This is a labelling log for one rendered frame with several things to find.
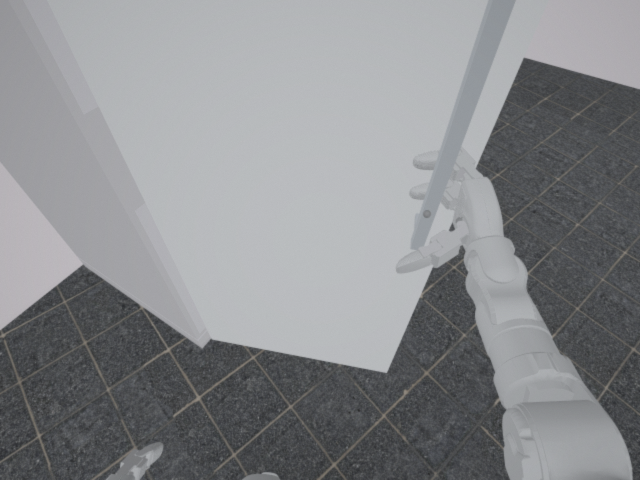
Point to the fridge door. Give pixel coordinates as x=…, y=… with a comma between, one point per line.
x=273, y=143

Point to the handle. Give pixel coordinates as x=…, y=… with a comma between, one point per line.
x=490, y=33

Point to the left robot hand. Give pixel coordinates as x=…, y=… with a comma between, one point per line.
x=134, y=465

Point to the right robot forearm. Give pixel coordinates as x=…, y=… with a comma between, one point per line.
x=528, y=366

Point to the right robot upper arm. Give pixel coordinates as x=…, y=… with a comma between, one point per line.
x=562, y=440

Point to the right robot hand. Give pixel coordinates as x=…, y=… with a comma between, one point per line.
x=474, y=201

